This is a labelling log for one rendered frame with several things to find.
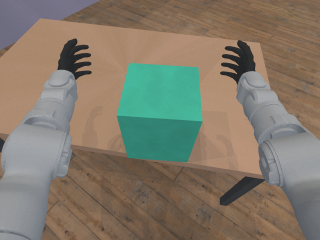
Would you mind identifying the robot right forearm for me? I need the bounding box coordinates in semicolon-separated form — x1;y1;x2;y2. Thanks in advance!
236;71;320;145

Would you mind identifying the robot right upper arm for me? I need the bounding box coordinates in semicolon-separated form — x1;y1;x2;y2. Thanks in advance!
258;132;320;240

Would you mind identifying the robot left hand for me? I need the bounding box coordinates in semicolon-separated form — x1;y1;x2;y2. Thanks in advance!
57;38;92;80

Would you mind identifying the carton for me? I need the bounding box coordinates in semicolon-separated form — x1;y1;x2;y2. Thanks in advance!
116;63;203;162

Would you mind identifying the robot right hand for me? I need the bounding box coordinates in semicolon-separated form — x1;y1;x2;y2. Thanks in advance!
220;40;256;84

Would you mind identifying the table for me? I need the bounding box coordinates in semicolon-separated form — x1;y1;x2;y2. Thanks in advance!
0;18;271;206

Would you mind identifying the robot left upper arm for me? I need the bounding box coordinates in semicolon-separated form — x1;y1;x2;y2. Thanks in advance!
0;123;73;240

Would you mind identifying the robot left forearm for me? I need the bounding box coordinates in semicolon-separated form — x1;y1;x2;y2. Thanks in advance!
1;69;78;173

